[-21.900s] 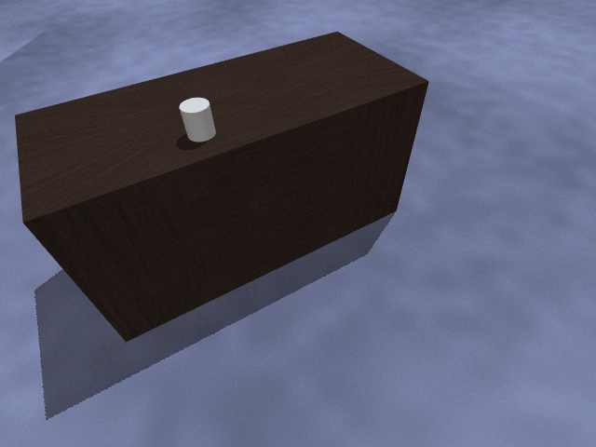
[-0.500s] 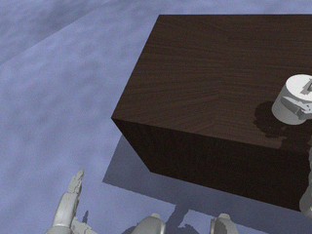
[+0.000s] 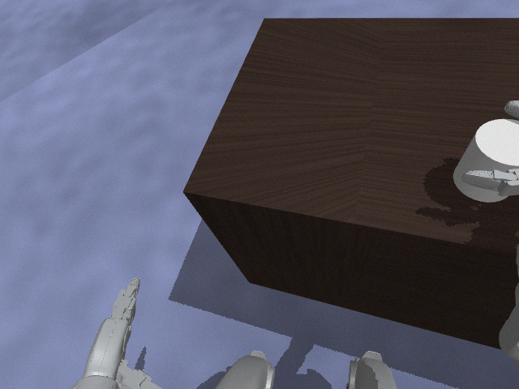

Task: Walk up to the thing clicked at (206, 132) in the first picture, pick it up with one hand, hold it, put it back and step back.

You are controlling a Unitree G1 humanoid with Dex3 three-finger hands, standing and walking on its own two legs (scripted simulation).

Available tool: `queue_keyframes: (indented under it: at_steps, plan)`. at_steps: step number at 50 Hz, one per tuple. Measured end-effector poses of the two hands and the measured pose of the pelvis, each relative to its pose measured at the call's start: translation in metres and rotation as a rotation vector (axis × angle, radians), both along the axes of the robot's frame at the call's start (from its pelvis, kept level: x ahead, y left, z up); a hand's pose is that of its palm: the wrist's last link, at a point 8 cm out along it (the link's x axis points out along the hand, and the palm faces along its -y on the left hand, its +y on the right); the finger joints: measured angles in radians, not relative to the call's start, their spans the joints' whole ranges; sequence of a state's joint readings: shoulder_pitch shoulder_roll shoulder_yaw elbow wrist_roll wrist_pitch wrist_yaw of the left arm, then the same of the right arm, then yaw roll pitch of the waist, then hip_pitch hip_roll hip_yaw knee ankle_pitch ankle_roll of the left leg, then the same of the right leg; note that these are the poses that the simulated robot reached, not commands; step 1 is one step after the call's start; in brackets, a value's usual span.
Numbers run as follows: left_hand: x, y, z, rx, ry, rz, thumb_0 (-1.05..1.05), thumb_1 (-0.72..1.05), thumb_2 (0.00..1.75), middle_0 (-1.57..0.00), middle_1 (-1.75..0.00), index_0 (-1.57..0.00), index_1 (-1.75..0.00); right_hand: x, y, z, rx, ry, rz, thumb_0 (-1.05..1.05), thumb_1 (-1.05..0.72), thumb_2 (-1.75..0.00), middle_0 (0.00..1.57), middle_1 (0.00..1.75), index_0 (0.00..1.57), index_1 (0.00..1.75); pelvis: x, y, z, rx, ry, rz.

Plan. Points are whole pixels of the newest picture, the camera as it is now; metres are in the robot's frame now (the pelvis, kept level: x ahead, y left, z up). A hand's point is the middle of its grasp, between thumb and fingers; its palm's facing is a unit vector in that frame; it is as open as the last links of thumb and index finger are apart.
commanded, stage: open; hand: right
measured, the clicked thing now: (495, 162) +0.49 -0.26 +0.02
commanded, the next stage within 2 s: withdraw in 0.08 s
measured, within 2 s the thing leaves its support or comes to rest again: neither
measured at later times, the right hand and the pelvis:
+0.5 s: hand out of the picture +0.48 -0.30 +0.10, palm faces +0.36 +0.93 +0.00, open 17.3 cm; pelvis +0.01 +0.00 +0.02, yaw +0 degrees
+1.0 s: hand out of the picture +0.41 -0.41 +0.14, palm faces +0.57 +0.77 -0.28, open 17.4 cm; pelvis +0.02 +0.00 +0.06, yaw -1 degrees
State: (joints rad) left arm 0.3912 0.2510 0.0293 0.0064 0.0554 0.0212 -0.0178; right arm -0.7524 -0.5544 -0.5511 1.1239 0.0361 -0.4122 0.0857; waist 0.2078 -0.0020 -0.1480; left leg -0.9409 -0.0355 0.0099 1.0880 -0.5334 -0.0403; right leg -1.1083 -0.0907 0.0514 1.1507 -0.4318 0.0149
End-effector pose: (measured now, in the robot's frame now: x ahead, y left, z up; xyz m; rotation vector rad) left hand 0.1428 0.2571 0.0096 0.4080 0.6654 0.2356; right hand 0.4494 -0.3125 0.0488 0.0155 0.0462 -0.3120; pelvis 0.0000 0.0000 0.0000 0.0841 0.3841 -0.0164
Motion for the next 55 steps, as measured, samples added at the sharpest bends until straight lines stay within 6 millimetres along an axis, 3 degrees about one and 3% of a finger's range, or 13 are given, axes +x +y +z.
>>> queue_keyframes:
  at_steps: [6, 15, 21, 29, 33, 39, 44, 50, 55]
  plan:
    - [0.001, 0.004, 0.000, 0.006, 0.010, 0.006, -0.01, -0.55, 0.07, -0.06, -0.06, -0.05, -0.06, -0.001, -0.001, -0.003, 0.004, 0.004, -0.010, -0.01, 0.55, -0.23, 0.57, 0.41, 0.60, 0.44, 0.003, 0.001, 0.000, 0.000, -0.001, -0.001]
    - [0.004, 0.008, 0.001, 0.013, 0.019, 0.014, -0.01, -0.54, 0.06, -0.06, -0.06, -0.05, -0.06, 0.000, -0.003, -0.001, 0.000, -0.006, -0.013, -0.01, 0.54, -0.14, 0.29, 0.22, 0.29, 0.22, 0.006, 0.001, 0.001, -0.001, -0.001, 0.000]
    - [0.004, 0.008, 0.006, -0.003, 0.018, 0.028, -0.01, -0.52, 0.05, -0.06, -0.06, -0.06, -0.05, -0.003, -0.014, 0.024, -0.005, -0.043, -0.041, -0.01, 0.55, -0.08, 0.16, 0.13, 0.15, 0.13, 0.010, 0.002, 0.008, -0.004, -0.025, 0.002]
    - [0.003, 0.004, 0.001, -0.070, 0.047, 0.038, -0.01, -0.52, 0.04, -0.05, -0.05, -0.06, -0.04, -0.016, -0.050, 0.088, -0.055, -0.076, -0.071, -0.01, 0.56, -0.04, 0.09, 0.07, 0.09, 0.07, 0.014, 0.000, 0.025, -0.012, -0.078, -0.006]
    - [0.010, -0.004, -0.001, -0.108, 0.042, 0.017, -0.01, -0.52, 0.04, -0.05, -0.05, -0.06, -0.04, -0.026, -0.060, 0.109, -0.058, -0.061, -0.041, -0.01, 0.56, -0.03, 0.08, 0.06, 0.07, 0.06, 0.015, -0.001, 0.032, -0.019, -0.099, -0.013]
    - [0.025, -0.015, 0.012, -0.160, -0.013, -0.024, -0.01, -0.53, 0.05, -0.06, -0.05, -0.06, -0.05, -0.043, -0.066, 0.107, -0.121, 0.104, -0.042, -0.01, 0.55, -0.03, 0.07, 0.05, 0.07, 0.05, 0.016, 0.000, 0.042, -0.034, -0.136, -0.013]
    - [0.017, -0.010, 0.017, -0.169, 0.034, -0.020, -0.01, -0.53, 0.04, -0.06, -0.05, -0.06, -0.05, -0.064, -0.083, 0.093, -0.160, 0.239, -0.130, -0.01, 0.53, -0.03, 0.07, 0.05, 0.07, 0.05, 0.018, 0.001, 0.051, -0.045, -0.158, -0.012]
    - [0.003, 0.009, 0.007, -0.128, 0.158, 0.029, -0.01, -0.52, 0.04, -0.06, -0.05, -0.06, -0.04, -0.088, -0.127, 0.110, -0.206, 0.248, -0.336, -0.01, 0.52, -0.04, 0.07, 0.05, 0.07, 0.05, 0.020, 0.002, 0.057, -0.044, -0.172, -0.011]
    - [0.017, -0.004, -0.003, -0.157, 0.188, -0.005, -0.01, -0.53, 0.06, -0.05, -0.05, -0.06, -0.04, -0.103, -0.138, 0.124, -0.257, 0.247, -0.395, -0.01, 0.50, -0.05, 0.07, 0.05, 0.06, 0.05, 0.024, 0.000, 0.061, -0.042, -0.175, -0.016]
